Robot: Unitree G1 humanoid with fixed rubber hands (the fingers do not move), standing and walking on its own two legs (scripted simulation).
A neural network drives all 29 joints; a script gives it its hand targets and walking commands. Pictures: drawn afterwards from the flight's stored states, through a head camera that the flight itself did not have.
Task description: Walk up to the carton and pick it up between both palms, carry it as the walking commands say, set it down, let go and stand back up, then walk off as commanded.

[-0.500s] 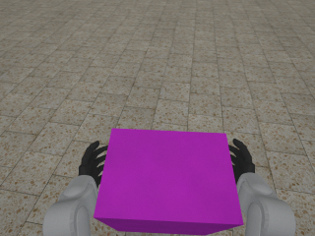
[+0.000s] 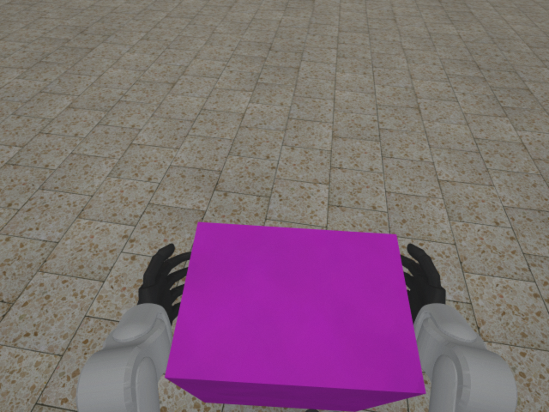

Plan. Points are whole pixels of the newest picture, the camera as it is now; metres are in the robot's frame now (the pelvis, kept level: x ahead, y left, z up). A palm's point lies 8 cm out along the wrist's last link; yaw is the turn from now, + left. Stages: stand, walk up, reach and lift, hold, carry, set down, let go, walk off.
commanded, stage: carry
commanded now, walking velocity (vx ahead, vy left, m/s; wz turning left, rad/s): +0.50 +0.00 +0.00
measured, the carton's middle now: (287, 330) +0.22 +0.00 +0.03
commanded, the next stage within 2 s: none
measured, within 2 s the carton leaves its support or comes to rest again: neither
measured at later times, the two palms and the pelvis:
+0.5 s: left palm (202, 137) +0.57 +0.15 +0.10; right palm (371, 137) +0.57 -0.17 +0.10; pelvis +0.35 -0.01 +0.00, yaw -1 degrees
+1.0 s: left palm (234, 58) +0.92 +0.12 +0.10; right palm (357, 61) +0.92 -0.21 +0.10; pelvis +0.69 -0.04 +0.00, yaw +0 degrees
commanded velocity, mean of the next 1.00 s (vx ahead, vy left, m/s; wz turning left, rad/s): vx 0.50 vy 0.00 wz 0.00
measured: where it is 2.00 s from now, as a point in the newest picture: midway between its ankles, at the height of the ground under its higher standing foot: (285, 216)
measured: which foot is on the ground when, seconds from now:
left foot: down 0.00-0.04, up 0.06-0.50, down 0.52-1.00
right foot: up 0.00-0.00, down 0.02-0.54, up 0.56-0.96, down 0.98-1.00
